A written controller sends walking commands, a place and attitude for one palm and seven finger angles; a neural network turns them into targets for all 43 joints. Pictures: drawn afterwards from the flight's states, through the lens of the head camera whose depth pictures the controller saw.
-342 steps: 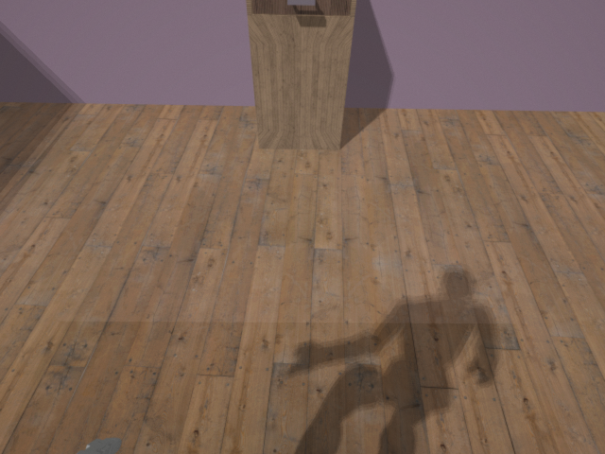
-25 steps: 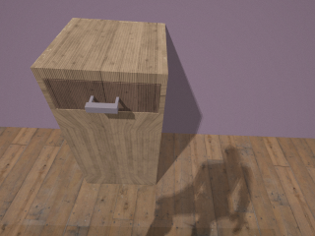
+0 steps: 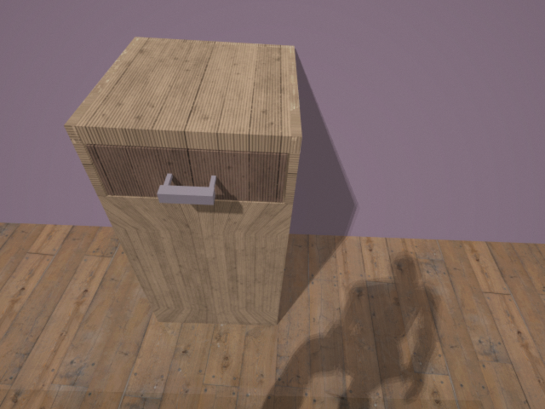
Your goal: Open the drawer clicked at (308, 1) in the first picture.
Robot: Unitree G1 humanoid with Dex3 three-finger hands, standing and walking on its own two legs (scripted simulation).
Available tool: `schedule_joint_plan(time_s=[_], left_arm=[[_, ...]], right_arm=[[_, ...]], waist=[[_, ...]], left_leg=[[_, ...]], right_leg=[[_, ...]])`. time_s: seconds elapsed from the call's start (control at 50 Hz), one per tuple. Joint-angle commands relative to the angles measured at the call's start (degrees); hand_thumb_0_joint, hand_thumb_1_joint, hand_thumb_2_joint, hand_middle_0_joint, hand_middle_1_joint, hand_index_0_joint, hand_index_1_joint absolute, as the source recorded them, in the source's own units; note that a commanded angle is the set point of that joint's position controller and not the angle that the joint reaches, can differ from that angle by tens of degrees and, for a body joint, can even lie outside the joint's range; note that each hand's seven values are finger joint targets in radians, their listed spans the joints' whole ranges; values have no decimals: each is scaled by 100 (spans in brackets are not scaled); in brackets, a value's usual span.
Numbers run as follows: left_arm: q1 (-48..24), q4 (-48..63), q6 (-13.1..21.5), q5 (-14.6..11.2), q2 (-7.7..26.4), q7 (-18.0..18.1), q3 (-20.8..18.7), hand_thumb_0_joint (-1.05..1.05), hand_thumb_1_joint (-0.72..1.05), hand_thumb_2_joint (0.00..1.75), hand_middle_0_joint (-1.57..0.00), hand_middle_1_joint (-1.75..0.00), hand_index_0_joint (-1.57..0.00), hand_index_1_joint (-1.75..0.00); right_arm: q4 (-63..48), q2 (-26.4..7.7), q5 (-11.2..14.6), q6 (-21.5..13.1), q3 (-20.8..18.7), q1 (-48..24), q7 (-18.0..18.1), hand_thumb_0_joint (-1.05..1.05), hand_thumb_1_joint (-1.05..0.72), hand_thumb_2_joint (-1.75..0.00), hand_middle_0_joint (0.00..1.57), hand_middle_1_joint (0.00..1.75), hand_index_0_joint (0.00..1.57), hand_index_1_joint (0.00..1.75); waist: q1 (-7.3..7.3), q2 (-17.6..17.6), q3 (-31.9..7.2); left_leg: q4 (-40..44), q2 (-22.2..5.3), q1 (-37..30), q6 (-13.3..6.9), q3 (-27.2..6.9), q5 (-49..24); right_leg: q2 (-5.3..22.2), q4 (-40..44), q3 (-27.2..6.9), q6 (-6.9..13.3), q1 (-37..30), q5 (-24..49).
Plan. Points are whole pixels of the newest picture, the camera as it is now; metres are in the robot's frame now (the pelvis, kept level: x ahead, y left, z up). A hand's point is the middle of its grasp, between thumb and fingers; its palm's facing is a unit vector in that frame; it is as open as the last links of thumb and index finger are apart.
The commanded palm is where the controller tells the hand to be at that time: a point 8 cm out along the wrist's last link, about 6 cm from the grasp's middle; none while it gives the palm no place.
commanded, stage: come to a stop and stand still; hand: left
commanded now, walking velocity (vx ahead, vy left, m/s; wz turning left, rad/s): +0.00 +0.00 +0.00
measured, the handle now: (189, 187) +0.53 +0.22 -0.01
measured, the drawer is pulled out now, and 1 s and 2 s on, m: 0.00 0.00 0.00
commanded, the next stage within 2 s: look again from close up in 0.10 s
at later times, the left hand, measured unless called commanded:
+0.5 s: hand out of the picture -0.01 +0.15 -0.18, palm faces +0.04 -0.99 -0.14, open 7.4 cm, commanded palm none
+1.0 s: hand out of the picture +0.13 +0.20 -0.08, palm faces -0.10 -0.68 -0.73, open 7.5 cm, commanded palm +0.13 +0.20 -0.04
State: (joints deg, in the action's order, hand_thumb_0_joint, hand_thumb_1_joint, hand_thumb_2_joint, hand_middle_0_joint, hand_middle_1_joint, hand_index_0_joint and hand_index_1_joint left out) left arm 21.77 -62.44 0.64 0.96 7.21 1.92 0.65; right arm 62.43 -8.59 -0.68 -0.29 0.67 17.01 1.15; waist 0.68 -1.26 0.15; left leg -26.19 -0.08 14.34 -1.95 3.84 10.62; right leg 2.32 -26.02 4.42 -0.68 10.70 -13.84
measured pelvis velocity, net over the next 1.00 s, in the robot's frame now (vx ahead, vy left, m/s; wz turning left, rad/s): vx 0.00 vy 0.00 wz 0.00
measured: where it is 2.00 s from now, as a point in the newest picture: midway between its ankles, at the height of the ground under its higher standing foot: outside the picture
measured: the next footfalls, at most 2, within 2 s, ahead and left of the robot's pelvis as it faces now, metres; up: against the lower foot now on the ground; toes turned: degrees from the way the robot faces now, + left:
none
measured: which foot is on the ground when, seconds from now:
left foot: down 0.00-1.00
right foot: down 0.00-1.00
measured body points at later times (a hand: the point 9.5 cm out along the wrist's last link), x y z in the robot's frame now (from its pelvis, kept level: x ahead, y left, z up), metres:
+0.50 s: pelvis +0.01 +0.00 +0.00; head +0.01 +0.01 +0.45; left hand -0.01 +0.20 -0.17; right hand -0.01 -0.21 -0.16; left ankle +0.04 +0.10 -0.74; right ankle +0.00 -0.13 -0.74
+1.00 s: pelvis +0.00 +0.00 -0.02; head +0.00 -0.03 +0.43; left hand +0.14 +0.24 -0.03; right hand +0.09 -0.26 -0.14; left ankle +0.04 +0.10 -0.74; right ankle +0.00 -0.13 -0.74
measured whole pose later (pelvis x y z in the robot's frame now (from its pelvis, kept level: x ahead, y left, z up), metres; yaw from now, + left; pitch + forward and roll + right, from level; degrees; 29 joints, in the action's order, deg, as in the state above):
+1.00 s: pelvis +0.00 +0.00 -0.02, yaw +0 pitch +1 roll +1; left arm 30.4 -6.2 -7.1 22.1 17.4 17.9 7.9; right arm 45.8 -14.1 2.6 -15.7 -0.2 19.2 5.3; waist -0.8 2.5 -2.7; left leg -35.0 0.7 21.5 -1.9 4.7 14.9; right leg 3.5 -38.6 2.7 0.2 19.8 -20.3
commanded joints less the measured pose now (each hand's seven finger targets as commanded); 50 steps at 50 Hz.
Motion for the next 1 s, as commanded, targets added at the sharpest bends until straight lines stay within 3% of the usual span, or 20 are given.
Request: schedule_joint_plan(time_s=[0.0, 0.4, 0.76, 0.78, 0.8, 0.82, 0.84, 0.86, 0.88, 0.9, 0.92, 0.94, 0.96, 0.98], left_arm=[[348, 148, 74, 7, 467, 42, -90, 0, 90, 90, -20, -30, -20, -30], [358, 95, 87, -12, 421, 49, -86, 0, 90, 90, -20, -30, -20, -30], [450, 47, 81, -7, 309, 58, -78, 0, 90, 90, -20, -30, -20, -30], [416, -84, 196, 104, 603, 246, -39, 0, 90, 90, -20, -30, -20, -30], [-3766, 9117, 1118, 402, 1758, 302, 594, 0, 88, 89, -20, -32, -20, -32], [-1611, 7430, 656, 571, 1815, 875, -19, 0, 85, 88, -20, -33, -20, -33], [28, 6772, -206, 529, 943, 1139, 429, 0, 83, 87, -21, -34, -21, -34], [219, 6531, -451, 762, 271, 1208, 1018, 0, 81, 86, -21, -36, -21, -36], [-191, 7236, -405, 1043, 395, 1315, 1135, 0, 78, 85, -21, -37, -21, -37], [-102, 7272, -419, 1620, 641, 1485, 1189, 0, 76, 84, -21, -39, -21, -39], [56, 7232, -432, 2138, 540, 1622, 1405, 0, 74, 83, -21, -40, -21, -40], [7, 7263, -425, 2744, 512, 1761, 1571, 0, 71, 82, -21, -42, -21, -42], [-189, 7003, -420, 3506, 727, 1975, 1442, 0, 69, 81, -22, -43, -22, -43], [196, 6665, -447, 4119, 707, 2185, 1315, 0, 67, 80, -22, -45, -22, -45]], right_arm=[[-158, -522, 8, -104, -91, 302, 5, 0, -90, -90, 20, 30, 20, 30], [2, -417, 9, -112, -73, 373, 14, 0, -90, -90, 20, 30, 20, 30], [70, -332, 7, -101, -77, 463, 35, 0, -90, -90, 20, 30, 20, 30], [-339, -576, 22, -176, -76, -122, -14, 0, -90, -90, 20, 30, 20, 30], [-2591, -1418, 466, -965, -50, -113, 233, 0, -90, -90, 20, 30, 20, 30], [-2078, -1122, 397, -1580, -30, -665, 500, 0, -90, -90, 20, 30, 20, 30], [-2139, -818, 550, -1824, -157, -661, 487, 0, -90, -90, 20, 30, 20, 30], [-2065, -793, 642, -1887, -139, -473, 532, 0, -90, -90, 20, 30, 20, 30], [-2426, -979, 623, -2035, -220, -603, 520, 0, -90, -90, 20, 30, 20, 30], [-2470, -1170, 489, -2088, -221, -623, 508, 0, -90, -90, 20, 30, 20, 30], [-2628, -1194, 347, -2090, -196, -630, 466, 0, -90, -90, 20, 30, 20, 30], [-2900, -1221, 261, -2067, -231, -656, 405, 0, -90, -90, 20, 30, 20, 30], [-2997, -1262, 89, -1950, -298, -694, 348, 0, -90, -90, 20, 30, 20, 30], [-3190, -1266, -62, -1760, -393, -885, 265, 0, -90, -90, 20, 30, 20, 30]], waist=[[-61, 143, 464], [-23, 67, 409], [-41, 166, 569], [97, 461, 879], [-556, 2115, -2165], [25, 2259, -1979], [-67, 1420, -833], [-177, 957, -464], [-219, 734, 50], [-336, 258, -19], [-368, -111, 36], [-342, -178, -84], [-340, -392, -228], [-140, -550, -283]], left_leg=[[777, -589, 174, -37, -704, 487], [745, -564, 75, -23, -631, 133], [835, -562, 14, -10, -628, 307], [-272, -586, 355, 184, -447, -486], [495, -123, -1666, 15, -237, -389], [565, -361, -1428, 162, -484, 193], [918, -385, -362, 229, -710, 1348], [619, -239, 2, 106, -539, 1486], [482, -201, 354, 72, -653, 1647], [323, -212, 437, 35, -742, 1820], [115, -172, 627, 16, -812, 1826], [-113, -71, 723, 25, -806, 1781], [-341, -2, 916, 66, -820, 1727], [-544, 62, 1055, 96, -728, 1578]], right_leg=[[379, 587, -483, 221, 249, 38], [395, 648, -470, 220, 84, 223], [356, 707, -477, 221, 207, 131], [568, 681, -717, 249, 483, 1172], [-146, -84, -517, 380, 192, 610], [-193, -752, -30, 428, 525, -292], [-248, -856, 89, 303, 1086, -915], [-235, -684, 92, 251, 1036, -564], [-229, -538, 10, 243, 1259, -656], [-268, -543, -41, 255, 1533, -902], [-295, -656, -9, 266, 1832, -1082], [-316, -762, -99, 271, 2011, -1248], [-361, -852, -149, 297, 2292, -1460], [-374, -845, -185, 337, 2402, -1690]])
